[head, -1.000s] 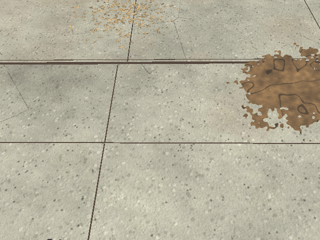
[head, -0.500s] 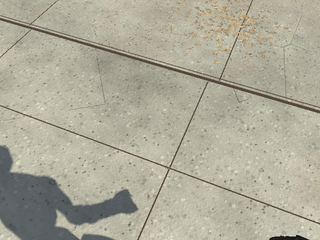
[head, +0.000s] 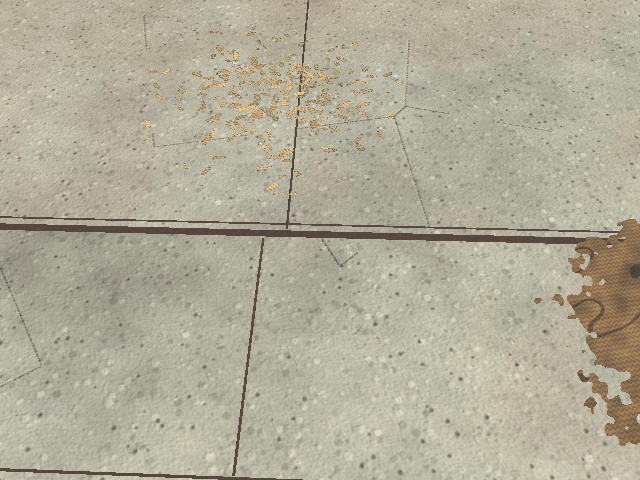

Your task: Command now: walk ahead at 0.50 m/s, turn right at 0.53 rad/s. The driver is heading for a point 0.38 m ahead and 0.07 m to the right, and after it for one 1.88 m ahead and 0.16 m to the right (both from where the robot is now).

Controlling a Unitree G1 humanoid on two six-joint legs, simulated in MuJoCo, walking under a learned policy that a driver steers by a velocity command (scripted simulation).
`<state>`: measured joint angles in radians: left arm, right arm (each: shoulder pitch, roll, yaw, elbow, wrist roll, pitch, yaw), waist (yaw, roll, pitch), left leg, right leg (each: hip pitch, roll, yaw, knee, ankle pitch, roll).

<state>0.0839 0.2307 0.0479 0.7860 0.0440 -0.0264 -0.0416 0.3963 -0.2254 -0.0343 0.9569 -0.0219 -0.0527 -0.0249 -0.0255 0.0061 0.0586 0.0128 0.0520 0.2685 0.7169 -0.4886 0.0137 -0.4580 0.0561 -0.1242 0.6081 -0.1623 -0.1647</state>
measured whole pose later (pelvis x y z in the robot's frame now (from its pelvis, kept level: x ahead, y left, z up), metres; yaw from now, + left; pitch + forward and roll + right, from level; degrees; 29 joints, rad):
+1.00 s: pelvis +0.50 -0.09 +0.02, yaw -15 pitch +1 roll +1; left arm 0.06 0.23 0.00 0.72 0.05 -0.07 -0.01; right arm 0.45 -0.25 -0.05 0.91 0.00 -0.05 0.02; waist -0.08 0.00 0.02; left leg -0.19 -0.03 -0.05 0.73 -0.45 0.05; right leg -0.39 -0.01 -0.04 0.54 -0.18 -0.04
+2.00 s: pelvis +1.03 -0.09 +0.01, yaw +7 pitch +1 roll +1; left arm 0.09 0.24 0.02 0.75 0.02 -0.03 -0.04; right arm 0.41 -0.26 -0.04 0.91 -0.03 -0.07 -0.01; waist -0.05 -0.01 0.04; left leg 0.16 -0.11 -0.02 0.20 -0.38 0.10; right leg -0.53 0.00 -0.07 0.57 -0.11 -0.09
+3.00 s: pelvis +1.56 -0.12 +0.02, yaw -24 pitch +2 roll +1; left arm 0.04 0.25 0.02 0.72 0.04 -0.01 -0.07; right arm 0.45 -0.25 -0.03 0.91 -0.02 -0.08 0.01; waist -0.09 -0.03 0.03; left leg 0.04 0.00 0.17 0.24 -0.31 0.00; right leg -0.56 -0.03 -0.02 0.63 -0.13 -0.06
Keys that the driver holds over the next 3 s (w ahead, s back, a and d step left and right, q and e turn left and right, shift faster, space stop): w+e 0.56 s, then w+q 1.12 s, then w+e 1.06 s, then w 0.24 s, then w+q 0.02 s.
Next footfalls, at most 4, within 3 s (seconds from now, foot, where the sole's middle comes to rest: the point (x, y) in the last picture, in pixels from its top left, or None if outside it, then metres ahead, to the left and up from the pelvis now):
0.50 left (301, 473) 0.47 0.07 -0.75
0.96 right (433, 414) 0.58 -0.21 -0.75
1.46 left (343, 294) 0.88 -0.04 -0.75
2.02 right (375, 190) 1.22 -0.14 -0.75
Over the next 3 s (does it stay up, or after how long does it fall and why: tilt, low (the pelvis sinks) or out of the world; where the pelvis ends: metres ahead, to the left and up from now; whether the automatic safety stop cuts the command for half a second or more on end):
stays up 1.56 -0.12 0.02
